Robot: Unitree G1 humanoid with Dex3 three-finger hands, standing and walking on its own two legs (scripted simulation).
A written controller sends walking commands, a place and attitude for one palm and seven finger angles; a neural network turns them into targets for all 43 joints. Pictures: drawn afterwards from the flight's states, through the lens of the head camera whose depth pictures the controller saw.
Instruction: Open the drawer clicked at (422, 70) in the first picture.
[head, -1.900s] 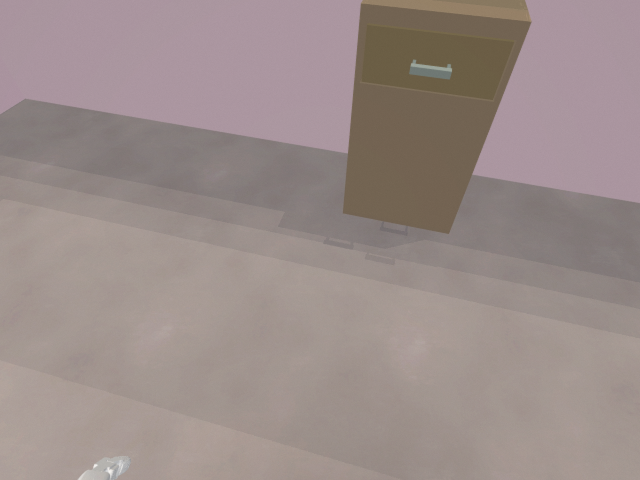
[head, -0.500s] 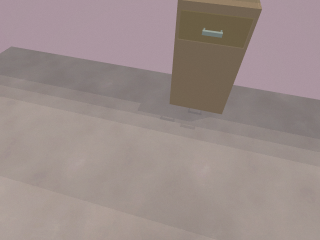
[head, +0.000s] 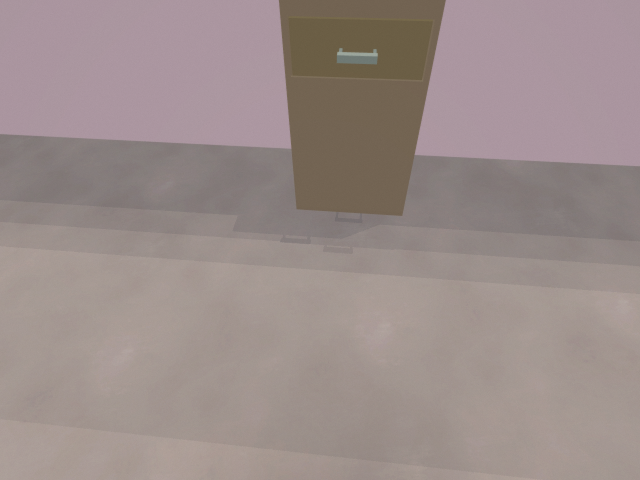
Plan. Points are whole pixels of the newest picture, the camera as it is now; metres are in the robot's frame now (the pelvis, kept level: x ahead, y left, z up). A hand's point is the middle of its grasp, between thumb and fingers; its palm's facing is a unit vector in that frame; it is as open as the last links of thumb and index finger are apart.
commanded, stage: walk to a spot facing it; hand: left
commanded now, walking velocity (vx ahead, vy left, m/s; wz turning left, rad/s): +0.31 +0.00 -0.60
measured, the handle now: (357, 54) +1.29 +0.00 -0.04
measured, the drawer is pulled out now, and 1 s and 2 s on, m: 0.00 0.00 0.00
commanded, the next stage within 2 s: none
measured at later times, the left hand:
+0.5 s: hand out of the picture +0.12 +0.21 -0.17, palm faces -0.10 -0.98 -0.19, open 7.4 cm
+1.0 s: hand (282, 267) +0.53 +0.13 -0.16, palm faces -0.53 -0.83 -0.14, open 7.4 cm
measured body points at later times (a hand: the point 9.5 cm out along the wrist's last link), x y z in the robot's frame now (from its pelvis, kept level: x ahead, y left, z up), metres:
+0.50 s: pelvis +0.16 +0.02 +0.00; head +0.19 +0.03 +0.45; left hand +0.13 +0.26 -0.15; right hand +0.25 -0.24 -0.12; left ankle +0.27 +0.12 -0.71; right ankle +0.01 -0.09 -0.73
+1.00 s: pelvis +0.34 +0.04 +0.01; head +0.38 +0.04 +0.46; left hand +0.56 +0.18 -0.14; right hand +0.15 -0.12 -0.12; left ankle +0.28 +0.12 -0.73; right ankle +0.35 -0.13 -0.65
